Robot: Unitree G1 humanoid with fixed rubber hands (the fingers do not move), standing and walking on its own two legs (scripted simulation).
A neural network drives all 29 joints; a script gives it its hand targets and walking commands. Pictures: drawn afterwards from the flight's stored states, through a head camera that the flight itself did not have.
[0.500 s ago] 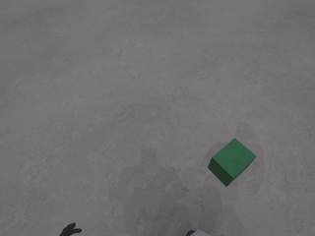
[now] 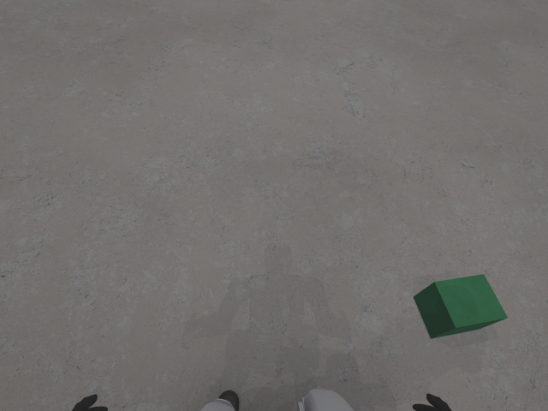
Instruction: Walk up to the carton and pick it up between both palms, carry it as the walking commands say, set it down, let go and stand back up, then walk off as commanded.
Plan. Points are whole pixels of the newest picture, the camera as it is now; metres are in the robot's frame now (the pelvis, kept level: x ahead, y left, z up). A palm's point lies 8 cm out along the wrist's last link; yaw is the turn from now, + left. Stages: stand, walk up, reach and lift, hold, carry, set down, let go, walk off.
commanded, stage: walk off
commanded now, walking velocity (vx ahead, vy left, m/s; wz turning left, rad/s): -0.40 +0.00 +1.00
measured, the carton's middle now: (457, 306) +0.48 -0.76 -0.69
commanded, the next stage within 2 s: none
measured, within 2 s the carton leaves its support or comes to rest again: neither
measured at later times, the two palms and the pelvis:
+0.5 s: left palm out of the picture -0.17 +0.23 -0.10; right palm out of the picture -0.02 -0.27 -0.15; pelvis -0.19 -0.05 +0.00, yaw +31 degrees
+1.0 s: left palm out of the picture -0.52 +0.11 -0.12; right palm out of the picture -0.08 -0.21 -0.14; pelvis -0.36 -0.15 -0.01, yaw +57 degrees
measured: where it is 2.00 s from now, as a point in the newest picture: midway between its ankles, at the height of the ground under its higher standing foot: outside the picture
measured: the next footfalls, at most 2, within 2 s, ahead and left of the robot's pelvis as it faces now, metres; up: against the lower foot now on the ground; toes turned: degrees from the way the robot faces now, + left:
right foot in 0.18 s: -0.06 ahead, -0.11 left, +0.00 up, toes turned +16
left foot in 0.60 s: -0.35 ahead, +0.07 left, +0.00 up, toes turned +42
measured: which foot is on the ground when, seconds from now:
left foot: down 0.00-0.18, up 0.20-0.58, down 0.60-1.00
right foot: up 0.00-0.16, down 0.18-0.60, up 0.62-1.00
